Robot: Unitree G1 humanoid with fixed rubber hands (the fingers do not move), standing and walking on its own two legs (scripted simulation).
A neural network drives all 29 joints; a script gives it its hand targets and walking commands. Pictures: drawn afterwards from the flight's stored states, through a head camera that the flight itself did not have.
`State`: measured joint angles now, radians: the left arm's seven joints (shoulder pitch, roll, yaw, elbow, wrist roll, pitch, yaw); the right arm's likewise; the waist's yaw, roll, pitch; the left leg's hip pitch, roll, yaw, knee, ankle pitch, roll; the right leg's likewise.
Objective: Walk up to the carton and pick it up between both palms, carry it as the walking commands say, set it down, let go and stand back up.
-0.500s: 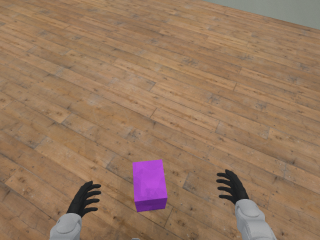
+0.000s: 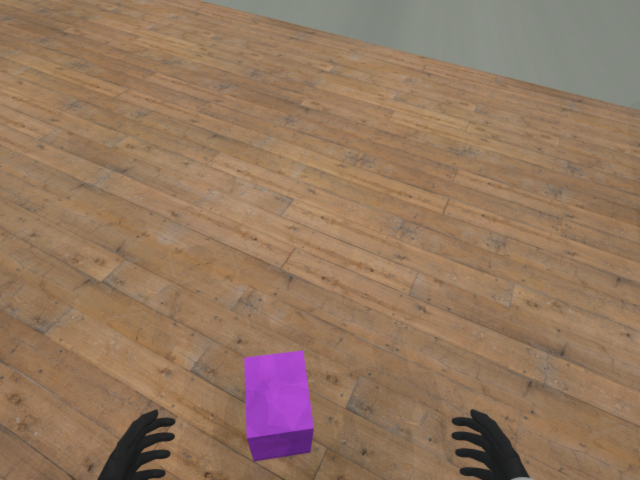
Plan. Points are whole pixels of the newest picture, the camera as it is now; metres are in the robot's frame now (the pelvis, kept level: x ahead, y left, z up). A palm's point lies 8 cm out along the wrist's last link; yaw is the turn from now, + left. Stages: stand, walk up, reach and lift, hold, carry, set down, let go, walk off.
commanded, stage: let go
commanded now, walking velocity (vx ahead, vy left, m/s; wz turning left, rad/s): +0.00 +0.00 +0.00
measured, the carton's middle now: (278, 406) +0.43 +0.07 -0.65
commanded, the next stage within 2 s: stand in 0.16 s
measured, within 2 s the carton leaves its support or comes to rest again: neither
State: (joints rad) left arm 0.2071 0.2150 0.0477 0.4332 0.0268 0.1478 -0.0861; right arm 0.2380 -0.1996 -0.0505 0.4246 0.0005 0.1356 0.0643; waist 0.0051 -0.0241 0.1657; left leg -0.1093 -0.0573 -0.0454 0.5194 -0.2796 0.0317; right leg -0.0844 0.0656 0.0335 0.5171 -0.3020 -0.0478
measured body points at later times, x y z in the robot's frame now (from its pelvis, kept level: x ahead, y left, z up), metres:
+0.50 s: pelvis +0.04 +0.00 +0.00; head -0.05 +0.02 +0.44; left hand +0.14 +0.29 -0.10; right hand +0.13 -0.28 -0.10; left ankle +0.01 +0.10 -0.73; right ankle -0.01 -0.09 -0.73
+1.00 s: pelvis -0.01 +0.01 +0.00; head -0.08 +0.03 +0.45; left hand +0.04 +0.29 -0.13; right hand +0.02 -0.27 -0.12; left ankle +0.01 +0.10 -0.73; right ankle -0.01 -0.09 -0.73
